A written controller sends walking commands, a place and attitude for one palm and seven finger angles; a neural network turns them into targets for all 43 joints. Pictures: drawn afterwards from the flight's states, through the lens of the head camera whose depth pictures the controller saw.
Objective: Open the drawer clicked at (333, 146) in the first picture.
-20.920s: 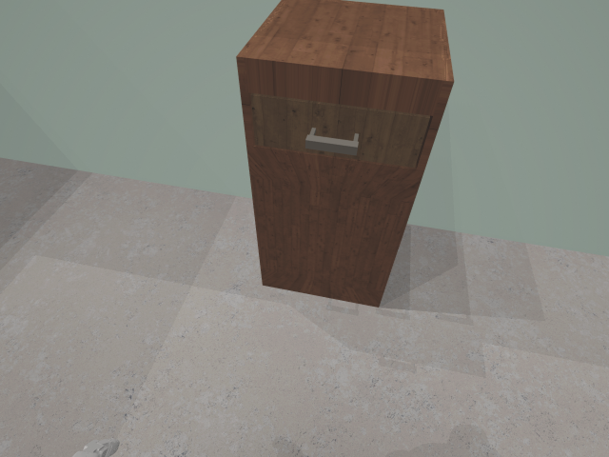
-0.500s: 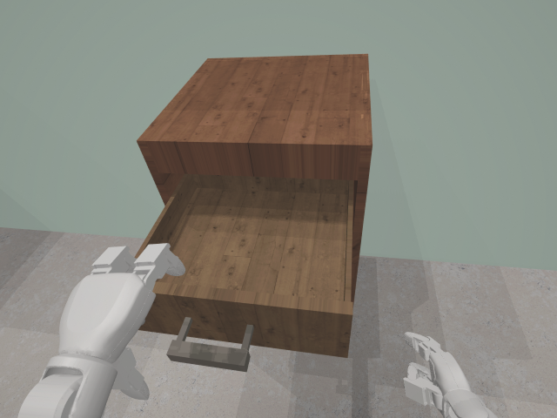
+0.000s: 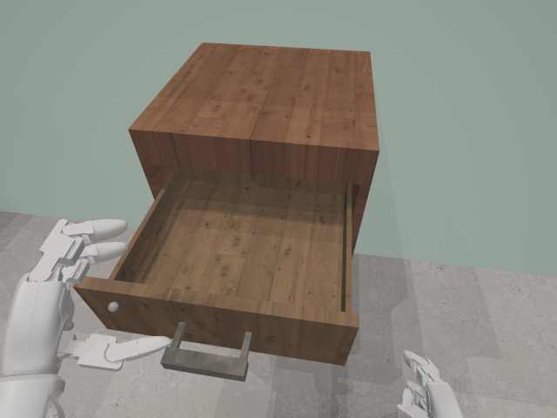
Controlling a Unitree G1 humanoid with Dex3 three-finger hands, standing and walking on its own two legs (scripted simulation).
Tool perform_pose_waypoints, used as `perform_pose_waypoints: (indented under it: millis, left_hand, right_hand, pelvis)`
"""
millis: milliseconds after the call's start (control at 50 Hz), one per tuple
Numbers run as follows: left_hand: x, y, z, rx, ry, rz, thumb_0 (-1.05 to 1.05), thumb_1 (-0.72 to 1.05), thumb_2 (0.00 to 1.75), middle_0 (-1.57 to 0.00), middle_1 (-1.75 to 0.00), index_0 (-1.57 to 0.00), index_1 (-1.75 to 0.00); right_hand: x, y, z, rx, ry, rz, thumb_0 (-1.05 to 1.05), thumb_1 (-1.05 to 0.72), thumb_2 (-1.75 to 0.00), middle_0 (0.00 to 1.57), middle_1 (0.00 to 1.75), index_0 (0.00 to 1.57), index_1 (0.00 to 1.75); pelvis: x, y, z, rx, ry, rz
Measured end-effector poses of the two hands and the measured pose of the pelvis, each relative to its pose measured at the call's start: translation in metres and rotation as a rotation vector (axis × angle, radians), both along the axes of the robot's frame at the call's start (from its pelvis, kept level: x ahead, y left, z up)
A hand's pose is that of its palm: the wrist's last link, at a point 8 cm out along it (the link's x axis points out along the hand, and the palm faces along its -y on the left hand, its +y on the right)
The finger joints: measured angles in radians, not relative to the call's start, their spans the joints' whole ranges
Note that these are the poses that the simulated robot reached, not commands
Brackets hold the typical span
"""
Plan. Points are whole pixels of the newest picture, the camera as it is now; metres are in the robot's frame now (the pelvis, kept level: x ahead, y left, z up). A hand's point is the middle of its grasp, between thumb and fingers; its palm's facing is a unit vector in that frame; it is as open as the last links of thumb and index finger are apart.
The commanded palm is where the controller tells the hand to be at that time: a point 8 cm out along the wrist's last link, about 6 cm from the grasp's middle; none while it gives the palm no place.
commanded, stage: draw the hand back to the body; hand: left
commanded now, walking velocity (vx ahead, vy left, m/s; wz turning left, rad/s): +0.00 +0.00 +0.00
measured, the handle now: (209, 349) +0.22 +0.13 -0.02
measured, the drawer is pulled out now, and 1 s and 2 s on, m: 0.29 0.29 0.29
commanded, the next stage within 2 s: step back with the hand held close in 0.66 s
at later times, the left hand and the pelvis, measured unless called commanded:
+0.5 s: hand (71, 307) +0.18 +0.24 +0.16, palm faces +0.38 -0.83 -0.40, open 8.3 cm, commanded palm +0.13 +0.28 +0.18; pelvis +0.00 +0.00 +0.00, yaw +1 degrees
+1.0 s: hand (89, 287) +0.20 +0.23 +0.16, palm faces +0.30 -0.82 -0.49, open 7.4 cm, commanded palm +0.14 +0.27 +0.18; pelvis +0.00 +0.00 +0.00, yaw -2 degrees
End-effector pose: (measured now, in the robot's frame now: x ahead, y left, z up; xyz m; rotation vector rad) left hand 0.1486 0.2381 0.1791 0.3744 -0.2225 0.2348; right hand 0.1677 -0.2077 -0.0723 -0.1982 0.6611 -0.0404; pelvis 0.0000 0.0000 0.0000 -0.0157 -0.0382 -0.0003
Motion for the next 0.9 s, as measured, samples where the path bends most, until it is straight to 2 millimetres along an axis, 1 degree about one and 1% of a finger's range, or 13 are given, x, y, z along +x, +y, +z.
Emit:
perform_pose_waypoints:
  millis: [80, 180, 400, 460, 560, 660, 780, 800, 860, 900]
  left_hand:
    - [0.002, 0.007, -0.001, 0.018, 0.026, 0.011, 0.0, -0.06, 0.48, -0.28, -0.92, -0.28, -0.92]
    - [0.003, 0.017, 0.0, 0.052, 0.046, 0.034, 0.0, 0.11, 0.56, -0.27, -0.81, -0.27, -0.81]
    - [-0.005, 0.04, 0.001, 0.074, 0.057, 0.137, 0.01, 0.49, 0.72, -0.24, -0.56, -0.24, -0.56]
    - [-0.007, 0.041, 0.0, 0.065, 0.058, 0.155, 0.01, 0.59, 0.77, -0.23, -0.49, -0.23, -0.5]
    - [-0.008, 0.035, -0.001, 0.053, 0.058, 0.15, 0.01, 0.75, 0.83, -0.22, -0.39, -0.22, -0.4]
    - [-0.008, 0.032, 0.0, 0.059, 0.057, 0.141, 0.01, 0.83, 0.87, -0.22, -0.34, -0.21, -0.34]
    - [-0.005, 0.029, 0.001, 0.067, 0.063, 0.142, 0.02, 0.87, 0.89, -0.21, -0.31, -0.21, -0.31]
    - [-0.004, 0.029, 0.003, 0.077, 0.059, 0.14, 0.02, 0.88, 0.89, -0.21, -0.31, -0.21, -0.31]
    - [0.001, 0.035, 0.017, 0.146, 0.009, 0.139, 0.02, 0.88, 0.89, -0.22, -0.31, -0.21, -0.31]
    - [0.005, 0.037, 0.022, 0.173, -0.01, 0.133, 0.02, 0.88, 0.89, -0.22, -0.3, -0.21, -0.31]
  right_hand:
    - [0.001, -0.003, -0.003, -0.001, 0.009, -0.017, 0.02, -0.9, -0.9, 0.21, 0.3, 0.21, 0.3]
    - [0.008, -0.006, -0.001, -0.001, -0.002, -0.038, 0.02, -0.9, -0.9, 0.21, 0.3, 0.2, 0.3]
    - [0.025, -0.006, 0.005, 0.004, -0.027, -0.036, 0.02, -0.9, -0.9, 0.21, 0.3, 0.2, 0.3]
    - [0.026, -0.005, 0.005, 0.003, -0.029, -0.028, 0.02, -0.9, -0.9, 0.21, 0.3, 0.2, 0.3]
    - [0.025, -0.006, 0.004, 0.003, -0.026, -0.019, 0.02, -0.9, -0.9, 0.21, 0.3, 0.2, 0.3]
    - [0.021, -0.007, 0.002, 0.007, -0.014, -0.024, 0.02, -0.9, -0.9, 0.21, 0.3, 0.2, 0.3]
    - [0.017, -0.012, -0.002, 0.011, 0.003, -0.036, 0.02, -0.9, -0.9, 0.21, 0.3, 0.2, 0.3]
    - [0.016, -0.013, -0.002, 0.012, 0.006, -0.037, 0.02, -0.9, -0.9, 0.21, 0.3, 0.2, 0.3]
    - [0.013, -0.017, -0.003, 0.011, 0.021, -0.035, 0.02, -0.9, -0.9, 0.21, 0.3, 0.2, 0.3]
    - [0.01, -0.022, -0.004, 0.008, 0.037, -0.047, 0.02, -0.9, -0.9, 0.21, 0.3, 0.21, 0.3]
  pelvis:
    - [0.003, 0.003, 0.001, 0.002, 0.009, -0.001]
    - [0.005, 0.004, 0.001, 0.003, 0.018, -0.003]
    - [0.006, 0.002, 0.001, 0.002, 0.018, 0.005]
    - [0.005, 0.001, 0.001, 0.002, 0.017, 0.008]
    - [0.004, -0.001, 0.001, 0.003, 0.016, 0.012]
    - [0.004, -0.003, 0.001, 0.004, 0.014, 0.011]
    - [0.004, -0.007, 0.002, 0.006, 0.015, 0.009]
    - [0.004, -0.007, 0.002, 0.005, 0.015, 0.008]
    - [0.003, -0.008, 0.003, 0.0, 0.027, 0.002]
    - [0.002, -0.008, 0.003, -0.002, 0.038, -0.008]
